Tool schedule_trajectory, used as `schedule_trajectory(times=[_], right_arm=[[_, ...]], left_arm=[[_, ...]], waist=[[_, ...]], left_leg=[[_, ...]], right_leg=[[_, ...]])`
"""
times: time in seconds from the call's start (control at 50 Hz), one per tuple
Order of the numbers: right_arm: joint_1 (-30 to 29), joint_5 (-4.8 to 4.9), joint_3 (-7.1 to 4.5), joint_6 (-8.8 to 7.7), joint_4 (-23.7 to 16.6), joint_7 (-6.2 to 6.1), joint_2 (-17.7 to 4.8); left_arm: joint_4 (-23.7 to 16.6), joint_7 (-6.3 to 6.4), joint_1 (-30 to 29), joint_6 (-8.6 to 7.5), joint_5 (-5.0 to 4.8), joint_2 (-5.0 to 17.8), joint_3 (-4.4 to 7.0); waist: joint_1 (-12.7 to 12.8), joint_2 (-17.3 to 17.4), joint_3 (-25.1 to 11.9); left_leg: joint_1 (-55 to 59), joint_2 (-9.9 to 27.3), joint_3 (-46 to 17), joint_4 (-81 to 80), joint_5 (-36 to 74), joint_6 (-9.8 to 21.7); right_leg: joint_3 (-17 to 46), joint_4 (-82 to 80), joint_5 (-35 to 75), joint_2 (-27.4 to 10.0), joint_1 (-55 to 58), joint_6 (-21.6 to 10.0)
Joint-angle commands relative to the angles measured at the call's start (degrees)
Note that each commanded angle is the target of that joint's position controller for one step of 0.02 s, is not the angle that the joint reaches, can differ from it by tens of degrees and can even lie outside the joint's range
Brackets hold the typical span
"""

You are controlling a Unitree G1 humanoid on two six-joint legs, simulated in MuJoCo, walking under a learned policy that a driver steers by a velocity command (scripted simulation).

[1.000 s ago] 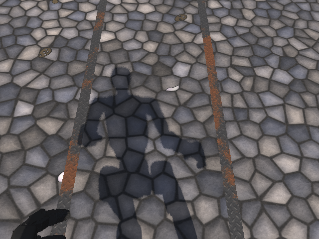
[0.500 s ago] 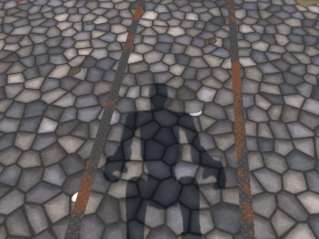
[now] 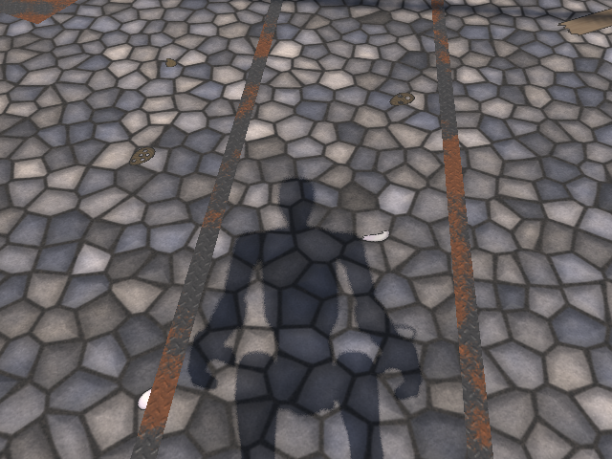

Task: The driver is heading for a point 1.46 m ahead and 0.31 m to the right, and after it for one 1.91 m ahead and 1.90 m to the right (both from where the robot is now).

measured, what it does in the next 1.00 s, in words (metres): stands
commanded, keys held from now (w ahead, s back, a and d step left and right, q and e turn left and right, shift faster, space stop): shift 1.00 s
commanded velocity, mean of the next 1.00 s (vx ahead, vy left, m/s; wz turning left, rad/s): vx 0.00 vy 0.00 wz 0.00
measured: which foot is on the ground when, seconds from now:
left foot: down 0.00-1.00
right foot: down 0.00-1.00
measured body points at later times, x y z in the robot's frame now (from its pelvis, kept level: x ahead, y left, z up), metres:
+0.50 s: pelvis +0.00 +0.00 +0.00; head +0.01 +0.01 +0.45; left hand +0.06 +0.26 -0.15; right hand +0.03 -0.24 -0.14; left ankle -0.04 +0.12 -0.73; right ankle +0.03 -0.14 -0.73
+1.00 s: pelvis +0.00 +0.00 +0.01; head +0.01 +0.01 +0.46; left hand +0.03 +0.25 -0.15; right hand -0.02 -0.23 -0.15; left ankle -0.04 +0.12 -0.73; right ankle +0.03 -0.14 -0.73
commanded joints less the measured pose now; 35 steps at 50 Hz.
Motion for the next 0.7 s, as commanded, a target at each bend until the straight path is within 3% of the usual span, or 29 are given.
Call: schedule_trajectory(times=[0.02, 0.4, 0.7], right_arm=[[1.82, 0.06, -1.43, -0.7, -1.95, -0.21, -5.54], [4.83, 0.24, -1.17, -0.9, 6.44, -0.61, -5.06], [6.95, 0.3, -0.21, -0.76, 11.83, -0.54, -4.14]], left_arm=[[-1.65, 0.43, -0.28, -0.41, -0.1, 5.58, 1.36], [8.41, 1.2, 0.08, 0.52, -0.35, 5.02, 1.41], [12.9, 1.25, 1.32, 0.7, -0.4, 4.39, 0.65]], waist=[[-0.03, 0.63, -1.46], [0.04, 0.6, 0.7], [-0.06, 0.67, 1.95]], left_leg=[[-5.74, 2.47, -2.47, -7.24, 11.19, 1.25], [-4.69, 1.93, -1.22, -10.03, 10.72, 1.04], [-4.5, 1.67, -0.6, -11.32, 9.69, 1.06]], right_leg=[[1.48, -2.97, 12.37, -1.56, 6.58, -1.83], [0.82, -5.47, 11.16, -1.16, 7.61, -1.55], [0.24, -6.78, 9.77, -0.79, 7.16, -1.44]])
Velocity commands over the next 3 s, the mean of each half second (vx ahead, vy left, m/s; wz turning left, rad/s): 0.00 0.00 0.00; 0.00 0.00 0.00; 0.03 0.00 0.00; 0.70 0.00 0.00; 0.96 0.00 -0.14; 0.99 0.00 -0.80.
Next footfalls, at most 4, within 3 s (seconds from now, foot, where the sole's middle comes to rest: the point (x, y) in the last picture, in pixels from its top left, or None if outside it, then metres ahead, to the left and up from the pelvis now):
2.16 left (308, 436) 0.56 0.03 -0.77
2.64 right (355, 279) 0.99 -0.10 -0.77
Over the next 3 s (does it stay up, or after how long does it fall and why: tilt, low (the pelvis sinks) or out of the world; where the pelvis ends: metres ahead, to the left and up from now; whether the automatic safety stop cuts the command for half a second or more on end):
stays up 1.13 -0.11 0.00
